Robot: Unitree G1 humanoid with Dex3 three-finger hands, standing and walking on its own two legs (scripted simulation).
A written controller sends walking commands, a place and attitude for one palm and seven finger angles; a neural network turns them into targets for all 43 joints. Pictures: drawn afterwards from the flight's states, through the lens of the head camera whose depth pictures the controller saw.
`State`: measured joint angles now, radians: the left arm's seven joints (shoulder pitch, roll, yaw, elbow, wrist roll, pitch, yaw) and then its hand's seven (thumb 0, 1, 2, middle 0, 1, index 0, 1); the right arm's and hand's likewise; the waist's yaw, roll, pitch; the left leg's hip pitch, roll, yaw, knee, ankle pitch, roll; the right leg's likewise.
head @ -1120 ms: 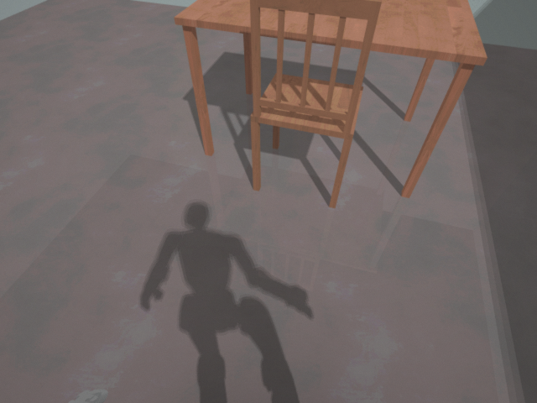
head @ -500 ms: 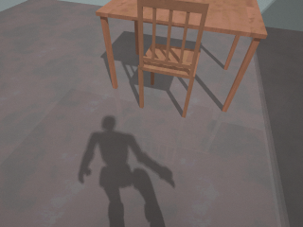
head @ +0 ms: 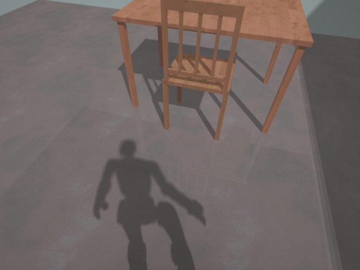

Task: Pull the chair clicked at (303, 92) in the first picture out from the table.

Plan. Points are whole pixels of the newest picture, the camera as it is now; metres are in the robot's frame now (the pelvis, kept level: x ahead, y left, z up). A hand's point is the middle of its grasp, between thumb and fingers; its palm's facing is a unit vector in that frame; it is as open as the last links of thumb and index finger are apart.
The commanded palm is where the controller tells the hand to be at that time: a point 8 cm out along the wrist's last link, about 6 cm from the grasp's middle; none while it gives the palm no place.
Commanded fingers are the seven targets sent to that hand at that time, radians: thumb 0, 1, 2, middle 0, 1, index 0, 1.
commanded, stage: look at it before walking up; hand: left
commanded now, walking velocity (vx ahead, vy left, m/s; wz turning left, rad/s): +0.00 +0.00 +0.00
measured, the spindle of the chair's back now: (198, 46) +1.22 -0.04 -0.07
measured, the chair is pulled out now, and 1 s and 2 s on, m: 0.00 0.00 0.00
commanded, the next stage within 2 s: walk to a spot facing it in 0.32 s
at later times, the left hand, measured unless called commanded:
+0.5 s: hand out of the picture +0.07 +0.24 -0.16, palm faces -0.03 -0.94 -0.33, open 7.4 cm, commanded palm none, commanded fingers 0.00 0.90 0.90 -0.20 -0.30 -0.20 -0.30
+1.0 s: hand (116, 250) +0.21 +0.19 -0.18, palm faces -0.02 -0.98 -0.18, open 7.3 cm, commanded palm none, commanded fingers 0.00 0.90 0.90 -0.20 -0.30 -0.20 -0.30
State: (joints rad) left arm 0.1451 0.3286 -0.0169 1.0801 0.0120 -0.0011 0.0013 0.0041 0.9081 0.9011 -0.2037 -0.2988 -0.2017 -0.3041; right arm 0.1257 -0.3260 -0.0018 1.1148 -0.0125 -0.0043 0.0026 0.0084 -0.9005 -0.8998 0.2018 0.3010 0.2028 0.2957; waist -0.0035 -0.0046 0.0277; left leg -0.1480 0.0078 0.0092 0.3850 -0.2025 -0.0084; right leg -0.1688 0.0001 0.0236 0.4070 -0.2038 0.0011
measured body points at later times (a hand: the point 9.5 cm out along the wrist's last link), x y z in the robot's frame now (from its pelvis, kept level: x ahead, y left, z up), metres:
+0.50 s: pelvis +0.01 +0.00 +0.00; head +0.01 +0.00 +0.45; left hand +0.07 +0.29 -0.14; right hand +0.08 -0.29 -0.14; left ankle +0.01 +0.13 -0.74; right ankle +0.01 -0.12 -0.74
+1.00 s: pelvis +0.14 +0.00 -0.01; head +0.17 +0.00 +0.44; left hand +0.21 +0.24 -0.16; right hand -0.01 -0.18 -0.15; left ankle +0.00 +0.13 -0.74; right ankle +0.24 -0.12 -0.72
